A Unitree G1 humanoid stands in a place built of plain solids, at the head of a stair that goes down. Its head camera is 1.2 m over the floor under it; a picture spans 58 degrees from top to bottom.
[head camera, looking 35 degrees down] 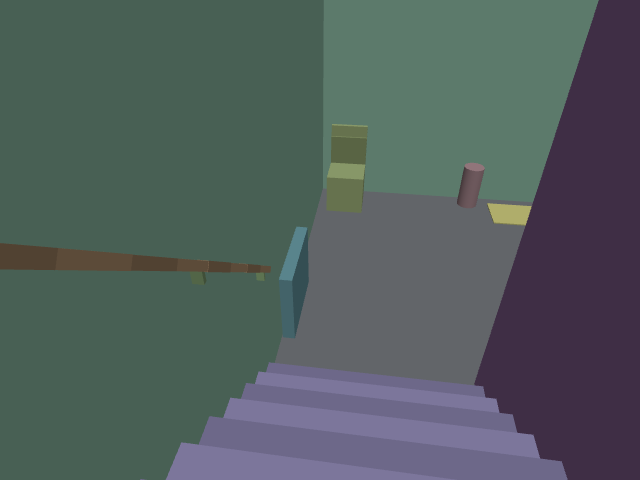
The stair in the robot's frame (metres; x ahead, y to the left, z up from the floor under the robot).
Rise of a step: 0.19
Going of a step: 0.23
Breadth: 1.51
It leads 8 degrees to the right of straight ahead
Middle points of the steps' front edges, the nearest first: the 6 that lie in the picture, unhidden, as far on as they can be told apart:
0.81 -0.22 -0.38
1.04 -0.25 -0.57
1.27 -0.28 -0.76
1.50 -0.31 -0.95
1.73 -0.34 -1.14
1.97 -0.38 -1.33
